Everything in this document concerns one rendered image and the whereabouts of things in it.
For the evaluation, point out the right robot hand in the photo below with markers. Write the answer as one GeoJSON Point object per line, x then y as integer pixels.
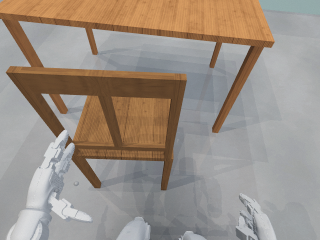
{"type": "Point", "coordinates": [259, 225]}

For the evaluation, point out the chair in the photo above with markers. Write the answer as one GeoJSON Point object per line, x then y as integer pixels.
{"type": "Point", "coordinates": [127, 115]}

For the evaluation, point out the left robot hand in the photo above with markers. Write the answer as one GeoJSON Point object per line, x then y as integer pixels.
{"type": "Point", "coordinates": [49, 176]}

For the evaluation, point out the robot left shin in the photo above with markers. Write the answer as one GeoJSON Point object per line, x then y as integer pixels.
{"type": "Point", "coordinates": [139, 219]}

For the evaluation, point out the table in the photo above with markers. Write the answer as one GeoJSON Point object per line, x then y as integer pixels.
{"type": "Point", "coordinates": [240, 22]}

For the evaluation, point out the robot shin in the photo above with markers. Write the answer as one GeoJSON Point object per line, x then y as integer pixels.
{"type": "Point", "coordinates": [188, 232]}
{"type": "Point", "coordinates": [139, 219]}

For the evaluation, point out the left robot forearm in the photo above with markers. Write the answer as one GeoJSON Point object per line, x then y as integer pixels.
{"type": "Point", "coordinates": [32, 224]}

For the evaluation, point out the robot right shin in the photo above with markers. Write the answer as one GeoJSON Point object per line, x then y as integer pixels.
{"type": "Point", "coordinates": [188, 232]}

